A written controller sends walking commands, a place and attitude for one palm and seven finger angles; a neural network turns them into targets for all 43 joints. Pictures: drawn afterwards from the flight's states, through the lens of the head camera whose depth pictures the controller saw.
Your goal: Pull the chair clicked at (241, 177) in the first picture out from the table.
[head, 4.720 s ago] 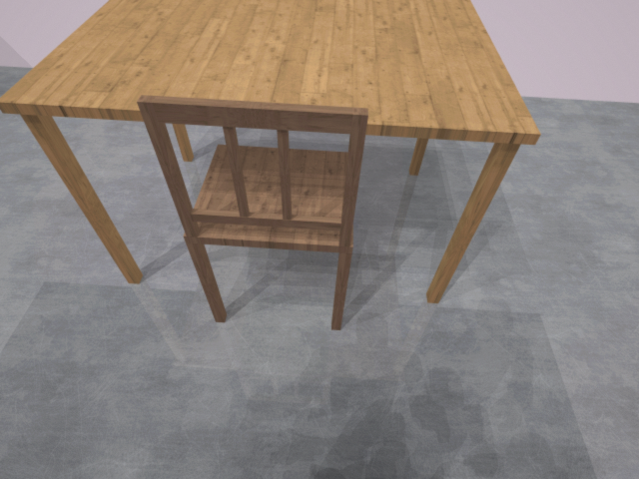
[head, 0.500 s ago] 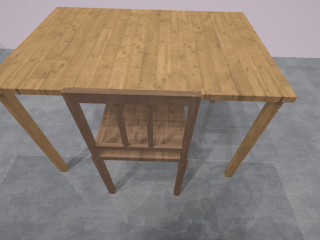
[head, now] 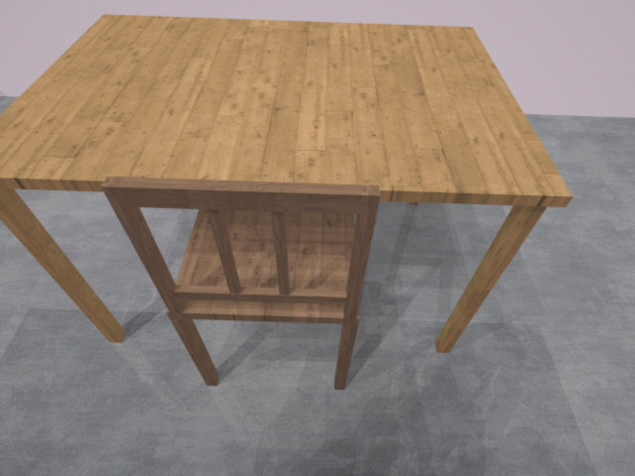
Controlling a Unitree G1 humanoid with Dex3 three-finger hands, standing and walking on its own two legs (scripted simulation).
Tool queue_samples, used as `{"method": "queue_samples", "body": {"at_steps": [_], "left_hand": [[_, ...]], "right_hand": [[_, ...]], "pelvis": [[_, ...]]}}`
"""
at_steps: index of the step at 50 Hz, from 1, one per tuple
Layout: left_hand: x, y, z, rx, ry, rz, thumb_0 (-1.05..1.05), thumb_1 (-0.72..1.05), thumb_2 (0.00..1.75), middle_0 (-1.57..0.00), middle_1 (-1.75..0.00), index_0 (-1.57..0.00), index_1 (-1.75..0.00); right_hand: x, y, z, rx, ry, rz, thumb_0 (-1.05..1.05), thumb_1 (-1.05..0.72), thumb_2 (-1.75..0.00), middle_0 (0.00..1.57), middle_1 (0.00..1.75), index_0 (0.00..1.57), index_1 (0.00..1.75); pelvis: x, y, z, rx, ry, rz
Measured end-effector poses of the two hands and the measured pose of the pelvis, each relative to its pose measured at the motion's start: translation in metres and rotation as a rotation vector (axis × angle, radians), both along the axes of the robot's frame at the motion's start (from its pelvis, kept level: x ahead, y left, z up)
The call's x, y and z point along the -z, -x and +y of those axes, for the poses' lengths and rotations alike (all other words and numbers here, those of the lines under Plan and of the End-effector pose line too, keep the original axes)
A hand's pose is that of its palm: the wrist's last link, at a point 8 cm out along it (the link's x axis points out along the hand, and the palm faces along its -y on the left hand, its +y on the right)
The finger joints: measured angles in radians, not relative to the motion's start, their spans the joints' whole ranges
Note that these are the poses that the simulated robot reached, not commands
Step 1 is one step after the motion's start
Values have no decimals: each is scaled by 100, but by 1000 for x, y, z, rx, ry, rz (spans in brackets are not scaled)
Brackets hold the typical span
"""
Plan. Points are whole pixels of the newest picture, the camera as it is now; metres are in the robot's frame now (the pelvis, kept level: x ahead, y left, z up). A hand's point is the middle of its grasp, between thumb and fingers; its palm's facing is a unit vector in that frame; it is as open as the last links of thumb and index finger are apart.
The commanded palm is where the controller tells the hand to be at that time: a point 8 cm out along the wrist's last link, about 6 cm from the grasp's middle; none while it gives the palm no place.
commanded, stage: look again from close up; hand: left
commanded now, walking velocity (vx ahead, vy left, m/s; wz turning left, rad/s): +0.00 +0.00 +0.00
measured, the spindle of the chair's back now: (225, 253) +0.49 +0.20 -0.09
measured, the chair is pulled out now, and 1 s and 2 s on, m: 0.00 0.00 0.00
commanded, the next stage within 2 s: shuffle to correct the standing spot in 0.60 s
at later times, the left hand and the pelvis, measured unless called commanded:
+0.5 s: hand out of the picture -0.02 +0.15 -0.17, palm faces +0.02 -0.98 -0.19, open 7.4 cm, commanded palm none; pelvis +0.00 -0.02 +0.00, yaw +0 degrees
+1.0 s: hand out of the picture -0.02 +0.16 -0.19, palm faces +0.09 -0.98 -0.16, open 7.4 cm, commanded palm none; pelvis +0.04 -0.01 -0.01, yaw +1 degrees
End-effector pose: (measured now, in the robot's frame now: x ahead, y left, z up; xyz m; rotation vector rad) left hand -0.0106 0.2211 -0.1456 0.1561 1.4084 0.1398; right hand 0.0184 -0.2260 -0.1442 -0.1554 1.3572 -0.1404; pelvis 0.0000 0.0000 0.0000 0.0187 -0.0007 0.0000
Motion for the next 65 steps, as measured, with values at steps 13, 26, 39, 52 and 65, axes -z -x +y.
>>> {"method": "queue_samples", "body": {"at_steps": [13,26,39,52,65], "left_hand": [[-2,1,-11,-9,-8,-13,0,90,90,-20,-30,-20,-30],[-3,10,-22,-21,0,15,0,90,90,-20,-30,-20,-30],[-2,6,-27,-33,-1,7,0,90,90,-20,-30,-20,-30],[16,11,-7,-81,37,118,0,90,90,-20,-30,-20,-30],[-3,-114,-4,-22,-53,-111,0,91,90,-20,-30,-20,-30]], "right_hand": [[0,-3,-12,-4,-3,-6,0,-92,-90,20,30,20,30],[0,2,-19,-3,-4,23,0,-92,-90,20,30,20,30],[1,0,-23,-9,-5,27,0,-92,-90,20,30,20,30],[3,-27,-6,-11,32,17,0,-91,-90,19,30,20,30],[18,-16,8,37,-69,178,0,-91,-90,20,30,20,30]], "pelvis": [[-1,0,-13,-4,-1,-6],[-2,-2,-22,-6,-1,-2],[-1,-6,-26,-11,-1,-4],[12,-46,-2,-3,-4,-2],[10,-71,-19,-49,-7,5]]}}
